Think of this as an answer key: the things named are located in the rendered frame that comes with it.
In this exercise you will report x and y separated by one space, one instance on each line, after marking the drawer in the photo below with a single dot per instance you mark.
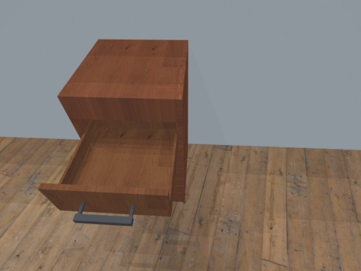
116 164

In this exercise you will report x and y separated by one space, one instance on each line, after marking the handle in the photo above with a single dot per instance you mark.
104 219

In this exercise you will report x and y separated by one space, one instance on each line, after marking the cabinet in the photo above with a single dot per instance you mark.
133 80

